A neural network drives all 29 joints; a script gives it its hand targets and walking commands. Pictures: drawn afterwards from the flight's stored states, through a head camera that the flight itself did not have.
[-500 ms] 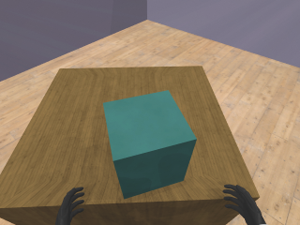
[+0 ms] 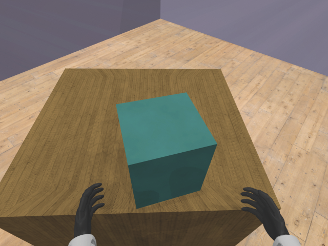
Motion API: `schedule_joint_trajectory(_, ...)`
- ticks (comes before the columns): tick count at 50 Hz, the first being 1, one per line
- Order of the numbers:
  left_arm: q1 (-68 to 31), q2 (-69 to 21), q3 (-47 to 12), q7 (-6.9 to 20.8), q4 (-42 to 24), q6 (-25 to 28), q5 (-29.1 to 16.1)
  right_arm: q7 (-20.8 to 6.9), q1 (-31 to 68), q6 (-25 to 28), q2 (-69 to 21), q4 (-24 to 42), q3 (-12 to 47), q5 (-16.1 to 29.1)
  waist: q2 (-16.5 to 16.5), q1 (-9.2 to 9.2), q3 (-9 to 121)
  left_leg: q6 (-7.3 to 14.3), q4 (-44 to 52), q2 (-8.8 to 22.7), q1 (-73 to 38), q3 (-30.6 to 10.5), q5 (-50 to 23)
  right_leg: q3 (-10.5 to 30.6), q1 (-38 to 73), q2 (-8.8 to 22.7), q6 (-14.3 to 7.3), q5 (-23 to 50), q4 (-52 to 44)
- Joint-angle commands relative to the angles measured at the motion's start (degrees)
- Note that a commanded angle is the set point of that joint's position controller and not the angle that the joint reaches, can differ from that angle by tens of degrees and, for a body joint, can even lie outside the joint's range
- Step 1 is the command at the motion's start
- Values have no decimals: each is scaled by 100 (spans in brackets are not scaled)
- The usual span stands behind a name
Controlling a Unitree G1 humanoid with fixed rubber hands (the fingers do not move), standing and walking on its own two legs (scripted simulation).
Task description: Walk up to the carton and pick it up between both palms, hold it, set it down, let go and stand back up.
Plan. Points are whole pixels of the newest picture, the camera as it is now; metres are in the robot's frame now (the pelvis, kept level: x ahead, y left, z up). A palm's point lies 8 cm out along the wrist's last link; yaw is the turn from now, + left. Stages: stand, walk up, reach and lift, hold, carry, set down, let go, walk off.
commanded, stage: reach and lift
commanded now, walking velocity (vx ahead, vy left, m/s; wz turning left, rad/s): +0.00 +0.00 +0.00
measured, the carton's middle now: (161, 150) +0.38 +0.05 -0.02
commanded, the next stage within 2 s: none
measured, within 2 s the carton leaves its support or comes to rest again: neither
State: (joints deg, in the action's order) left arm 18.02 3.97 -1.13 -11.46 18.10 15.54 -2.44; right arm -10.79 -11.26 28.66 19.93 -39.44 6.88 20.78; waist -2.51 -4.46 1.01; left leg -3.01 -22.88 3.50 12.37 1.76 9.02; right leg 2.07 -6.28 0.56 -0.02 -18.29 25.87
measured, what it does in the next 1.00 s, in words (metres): stands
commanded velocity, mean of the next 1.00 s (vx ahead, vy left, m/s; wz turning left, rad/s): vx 0.00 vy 0.00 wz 0.00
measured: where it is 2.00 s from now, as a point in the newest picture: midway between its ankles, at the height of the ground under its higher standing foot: outside the picture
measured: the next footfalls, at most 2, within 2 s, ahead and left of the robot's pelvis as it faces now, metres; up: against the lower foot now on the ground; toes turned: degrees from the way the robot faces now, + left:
none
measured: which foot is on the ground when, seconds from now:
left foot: down 0.00-1.00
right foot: down 0.00-1.00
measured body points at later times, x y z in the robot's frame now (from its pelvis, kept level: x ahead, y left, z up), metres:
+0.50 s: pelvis +0.02 -0.01 +0.01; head +0.02 -0.01 +0.46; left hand +0.24 +0.22 +0.03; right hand +0.30 -0.20 +0.03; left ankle +0.04 +0.16 -0.74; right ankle -0.05 -0.12 -0.74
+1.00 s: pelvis -0.01 -0.01 +0.01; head +0.01 -0.01 +0.46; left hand +0.28 +0.24 +0.08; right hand +0.38 -0.19 +0.09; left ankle +0.04 +0.16 -0.74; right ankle -0.05 -0.12 -0.74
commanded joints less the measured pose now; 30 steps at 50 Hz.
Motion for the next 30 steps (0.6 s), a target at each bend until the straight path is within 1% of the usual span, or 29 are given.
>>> schedule_joint_trajectory(1, -1016, 169, 56, -168, -907, -150, -37, -1, 1290, -23, 946, 861, -398, 94, -65, -106, -10, 218, 191, -351, -1096, 131, -139, -159, -1587, -281, -215, -139, -867)
schedule_joint_trajectory(2, -908, 61, -27, -182, -1041, -195, 44, -6, 1146, -72, 921, 917, -392, 107, -94, -75, 109, 206, 220, -318, -1303, 64, -244, -129, -1493, -278, -200, 72, -896)
schedule_joint_trajectory(3, -927, 91, 61, -168, -994, -266, 90, 6, 1170, -127, 877, 942, -342, 93, -124, -100, 256, 190, 246, -309, -1355, 70, -290, -114, -1418, -273, -195, 175, -917)
schedule_joint_trajectory(4, -1020, 96, 44, -212, -1275, -316, 111, -6, 1313, -203, 935, 980, -455, 135, 109, -71, 440, 129, 218, -283, -1500, 7, -365, -158, -1440, -306, -220, 247, -855)
schedule_joint_trajectory(6, -1271, 116, 121, -194, -1231, -464, 11, 24, 1548, -302, 951, 881, -425, 132, -69, -60, 524, 147, 178, -309, -1453, 76, -536, -186, -1442, -316, -199, 393, -847)
schedule_joint_trajectory(7, -1132, 46, 103, -182, -1306, -568, 98, 55, 1376, -377, 986, 847, -395, 127, 15, -60, 476, 152, 187, -319, -1575, 90, -878, -159, -1321, -313, -208, 704, -885)
schedule_joint_trajectory(8, -978, 56, 229, -136, -1378, -649, 162, 89, 1274, -408, 968, 934, -340, 160, -37, -67, 608, 152, 144, -333, -1705, 98, -1198, -144, -1186, -335, -185, 937, -896)
schedule_joint_trajectory(9, -1045, 73, 206, -108, -1507, -739, 91, 144, 1457, -449, 889, 1159, -315, 222, -44, -74, 690, 155, 153, -339, -1726, 73, -1261, -130, -1106, -329, -163, 1076, -921)
schedule_joint_trajectory(10, -1066, 77, 304, -92, -1538, -875, 177, 179, 1489, -524, 933, 999, -300, 252, 57, -12, 564, 122, 150, -371, -1699, 81, -1446, -112, -1014, -317, -182, 1248, -945)
schedule_joint_trajectory(11, -1123, 121, 380, -63, -1575, -967, 189, 216, 1572, -597, 904, 1161, -311, 251, 97, -98, 660, 105, 158, -384, -1679, 149, -1538, -147, -938, -374, -181, 1214, -942)
schedule_joint_trajectory(12, -947, 94, 383, -7, -1656, -1070, 175, 246, 1361, -659, 882, 1140, -287, 275, 161, -52, 594, 103, 116, -416, -1798, 166, -1760, -105, -911, -355, -174, 1452, -974)
schedule_joint_trajectory(13, -1029, 94, 372, 11, -1841, -1154, 159, 282, 1455, -684, 926, 1295, -306, 217, 23, -18, 493, 113, 136, -429, -1773, 154, -1805, -120, -833, -355, -156, 1544, -1025)
schedule_joint_trajectory(14, -1148, 129, 388, 22, -2064, -1232, 122, 333, 1655, -756, 965, 1443, -345, 264, 120, 12, 539, 86, 146, -442, -1746, 151, -1997, -114, -744, -374, -116, 1856, -990)
schedule_joint_trajectory(15, -902, 57, 464, 86, -1936, -1339, 170, 421, 1471, -810, 949, 1556, -299, 161, -102, 11, 530, 130, 162, -472, -1751, 153, -2072, -68, -622, -372, -85, 2090, -1011)
schedule_joint_trajectory(16, -943, 60, 489, 143, -1929, -1438, 132, 472, 1609, -904, 907, 1521, -293, 226, -44, 27, 366, 102, 239, -498, -1715, 175, -2034, -77, -617, -359, -73, 2140, -1047)
schedule_joint_trajectory(17, -1266, 117, 526, 164, -2058, -1492, 157, 495, 1810, -994, 790, 1605, -229, 208, 95, -50, 471, 107, 215, -506, -1729, 185, -1985, -25, -597, -315, -57, 2129, -1016)
schedule_joint_trajectory(18, -1338, 137, 564, 182, -2209, -1574, 120, 523, 1851, -1081, 841, 1723, -233, 232, -51, -8, 582, 130, 280, -475, -1837, 141, -2006, -32, -574, -353, -54, 2054, -1081)
schedule_joint_trajectory(19, -1304, 107, 529, 212, -2363, -1620, 66, 557, 1799, -1130, 815, 1913, -264, 201, -15, 38, 530, 106, 266, -499, -1831, 159, -2082, -35, -624, -331, -65, 2174, -1103)
schedule_joint_trajectory(20, -1321, 158, 499, 248, -2417, -1655, -7, 627, 1812, -1217, 790, 2085, -337, 131, -64, 80, 557, 120, 290, -500, -1873, 142, -1981, -16, -636, -334, -52, 2148, -1119)
schedule_joint_trajectory(21, -1244, 68, 584, 254, -2435, -1709, -12, 655, 1745, -1236, 711, 2239, -158, 139, -90, -40, 611, 119, 254, -493, -1837, 168, -2250, -12, -547, -328, -51, 2411, -1072)
schedule_joint_trajectory(22, -1225, 63, 615, 279, -2591, -1771, -69, 710, 1867, -1293, 732, 2534, -240, 132, -118, -51, 787, 87, 268, -494, -1863, 168, -2417, -16, -445, -372, -72, 2577, -1079)
schedule_joint_trajectory(23, -1392, 34, 621, 303, -2690, -1820, -94, 735, 1918, -1360, 733, 2510, -227, 132, -122, -37, 813, 80, 266, -481, -1932, 162, -2463, -10, -528, -345, -17, 2680, -1073)
schedule_joint_trajectory(24, -1492, 101, 645, 328, -2792, -1868, -78, 727, 2014, -1394, 769, 2547, -255, 151, -7, -22, 1094, 57, 264, -494, -2027, 169, -2609, -47, -487, -402, -64, 2594, -1073)
schedule_joint_trajectory(25, -1426, 144, 726, 309, -2793, -1931, -9, 747, 1998, -1459, 812, 2508, -307, 91, -44, -72, 771, 77, 293, -473, -2027, 160, -2484, -29, -588, -384, -38, 2416, -1141)
schedule_joint_trajectory(26, -1645, 199, 747, 322, -2813, -1979, -97, 793, 2116, -1526, 805, 2676, -394, 50, -38, 15, 853, 81, 302, -464, -2009, 157, -2359, -70, -656, -410, -71, 2180, -1173)
schedule_joint_trajectory(27, -1631, 206, 753, 302, -2855, -2099, -71, 825, 2056, -1611, 874, 2550, -439, 37, -36, 73, 737, 67, 314, -472, -1973, 189, -2383, -66, -590, -408, -71, 2313, -1191)
schedule_joint_trajectory(28, -1670, 223, 817, 336, -2878, -2156, -94, 862, 2136, -1660, 800, 2740, -389, 22, -66, 37, 844, 106, 327, -459, -2015, 172, -2357, -38, -544, -395, -74, 2340, -1206)
schedule_joint_trajectory(29, -1795, 289, 913, 372, -2698, -2299, -97, 925, 2374, -1742, 838, 2797, -457, -51, -140, 10, 825, 150, 371, -457, -1899, 200, -2264, -42, -549, -424, -46, 2302, -1219)
schedule_joint_trajectory(30, -1978, 313, 899, 348, -2944, -2385, -82, 938, 2552, -1857, 797, 2758, -372, 15, -53, -66, 848, 139, 393, -494, -1804, 232, -2133, -10, -527, -369, -17, 2297, -1206)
